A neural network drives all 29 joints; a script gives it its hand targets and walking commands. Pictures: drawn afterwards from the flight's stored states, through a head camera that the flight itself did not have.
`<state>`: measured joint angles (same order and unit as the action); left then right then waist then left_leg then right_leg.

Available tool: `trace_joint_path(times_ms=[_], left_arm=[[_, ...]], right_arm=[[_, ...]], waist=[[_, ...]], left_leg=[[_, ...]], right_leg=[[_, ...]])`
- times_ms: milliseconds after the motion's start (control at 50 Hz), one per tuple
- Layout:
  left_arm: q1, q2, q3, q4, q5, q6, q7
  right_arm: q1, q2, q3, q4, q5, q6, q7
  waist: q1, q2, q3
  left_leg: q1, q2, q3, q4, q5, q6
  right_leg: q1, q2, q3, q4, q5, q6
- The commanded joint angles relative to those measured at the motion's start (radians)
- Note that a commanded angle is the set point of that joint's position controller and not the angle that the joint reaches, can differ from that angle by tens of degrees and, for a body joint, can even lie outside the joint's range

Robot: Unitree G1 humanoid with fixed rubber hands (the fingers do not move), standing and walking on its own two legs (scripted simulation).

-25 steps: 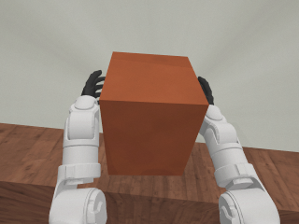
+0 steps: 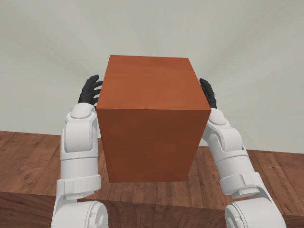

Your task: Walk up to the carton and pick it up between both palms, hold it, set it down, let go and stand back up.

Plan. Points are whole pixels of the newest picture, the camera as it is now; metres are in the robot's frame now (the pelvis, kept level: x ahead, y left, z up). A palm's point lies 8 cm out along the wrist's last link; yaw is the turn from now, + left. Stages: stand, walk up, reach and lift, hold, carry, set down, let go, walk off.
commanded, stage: hold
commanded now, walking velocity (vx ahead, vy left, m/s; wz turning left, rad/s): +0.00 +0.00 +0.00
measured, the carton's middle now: (148, 120) +0.36 +0.00 +0.18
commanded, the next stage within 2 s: none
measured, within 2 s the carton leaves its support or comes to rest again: neither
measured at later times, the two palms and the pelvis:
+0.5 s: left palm (87, 105) +0.35 +0.15 +0.23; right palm (208, 109) +0.35 -0.15 +0.21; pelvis -0.01 +0.00 +0.00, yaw +0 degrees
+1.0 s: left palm (88, 107) +0.36 +0.15 +0.22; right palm (206, 112) +0.35 -0.15 +0.20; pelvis +0.00 +0.00 +0.00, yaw +0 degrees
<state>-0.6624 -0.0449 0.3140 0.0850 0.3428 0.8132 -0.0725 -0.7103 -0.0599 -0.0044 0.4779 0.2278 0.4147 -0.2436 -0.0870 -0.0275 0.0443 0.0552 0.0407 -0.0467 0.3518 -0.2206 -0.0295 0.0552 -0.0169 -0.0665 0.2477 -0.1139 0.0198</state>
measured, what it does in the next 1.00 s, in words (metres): stands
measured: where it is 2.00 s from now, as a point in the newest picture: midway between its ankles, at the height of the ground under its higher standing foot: outside the picture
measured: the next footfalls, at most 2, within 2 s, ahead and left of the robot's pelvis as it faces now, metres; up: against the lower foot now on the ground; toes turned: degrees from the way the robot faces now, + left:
none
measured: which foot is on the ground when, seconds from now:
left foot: down 0.00-1.00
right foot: down 0.00-1.00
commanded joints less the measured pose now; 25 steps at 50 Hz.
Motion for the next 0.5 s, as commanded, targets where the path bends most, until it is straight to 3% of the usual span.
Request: trace_joint_path(times_ms=[0, 60, 80, 100, 140, 180, 220, 320, 360, 480], left_arm=[[-0.646, -0.543, -0.518, -0.132, -0.175, -0.074, -0.127], [-0.644, -0.534, -0.501, -0.085, -0.154, -0.066, -0.127], [-0.629, -0.53, -0.491, -0.085, -0.146, -0.062, -0.129], [-0.661, -0.517, -0.464, -0.051, -0.129, -0.062, -0.133], [-0.672, -0.516, -0.441, -0.038, -0.135, -0.072, -0.135], [-0.67, -0.539, -0.45, -0.035, -0.136, -0.072, -0.13], [-0.671, -0.534, -0.452, -0.009, -0.15, -0.082, -0.13], [-0.725, -0.542, -0.469, -0.042, -0.165, -0.105, -0.119], [-0.668, -0.539, -0.45, 0.007, -0.15, -0.096, -0.119], [-0.709, -0.527, -0.412, 0.034, -0.124, -0.094, -0.133]], right_arm=[[-0.839, 0.615, 0.414, -0.421, 0.118, -0.073, 0.091], [-0.815, 0.598, 0.378, -0.346, 0.099, -0.061, 0.099], [-0.813, 0.592, 0.371, -0.351, 0.088, -0.062, 0.103], [-0.808, 0.572, 0.337, -0.28, 0.067, -0.054, 0.107], [-0.845, 0.598, 0.337, -0.286, 0.066, -0.06, 0.117], [-0.884, 0.609, 0.351, -0.316, 0.075, -0.077, 0.122], [-0.917, 0.611, 0.356, -0.346, 0.07, -0.085, 0.117], [-0.918, 0.637, 0.36, -0.328, 0.061, -0.101, 0.123], [-0.895, 0.62, 0.349, -0.303, 0.059, -0.094, 0.12], [-0.903, 0.625, 0.314, -0.246, 0.04, -0.091, 0.123]], waist=[[-0.023, 0.062, -0.438], [-0.021, 0.094, -0.358], [-0.02, 0.078, -0.335], [-0.02, 0.077, -0.297], [-0.004, 0.046, -0.31], [0.005, 0.057, -0.337], [-0.001, 0.028, -0.376], [0.007, 0.049, -0.441], [0.005, 0.033, -0.406], [0.005, 0.041, -0.343]], left_leg=[[-0.034, -0.1, 0.073, -0.011, 0.453, -0.027], [-0.073, -0.095, 0.076, -0.036, 0.373, -0.032], [-0.083, -0.094, 0.079, -0.048, 0.353, -0.027], [-0.113, -0.093, 0.081, -0.068, 0.265, -0.019], [-0.132, -0.096, 0.088, -0.087, 0.202, -0.001], [-0.152, -0.095, 0.085, -0.087, 0.227, -0.002], [-0.138, -0.1, 0.083, -0.079, 0.218, 0.01], [-0.106, -0.099, 0.089, -0.071, 0.236, 0.005], [-0.12, -0.097, 0.087, -0.065, 0.236, 0.012], [-0.149, -0.103, 0.096, -0.093, 0.149, 0.02]], right_leg=[[0.226, 0.106, -0.022, 0.031, 0.258, 0.018], [0.181, 0.105, -0.02, 0.019, 0.155, 0.01], [0.193, 0.103, -0.025, 0.02, 0.15, 0.011], [0.167, 0.096, -0.023, 0.015, 0.07, 0.008], [0.177, 0.092, -0.025, 0.013, 0.058, 0.014], [0.202, 0.095, -0.022, 0.024, 0.077, 0.009], [0.197, 0.094, -0.021, 0.017, 0.102, 0.013], [0.184, 0.096, -0.032, 0.023, 0.078, 0.012], [0.187, 0.093, -0.02, 0.018, 0.11, 0.011], [0.181, 0.081, -0.024, 0.01, 0.044, 0.016]])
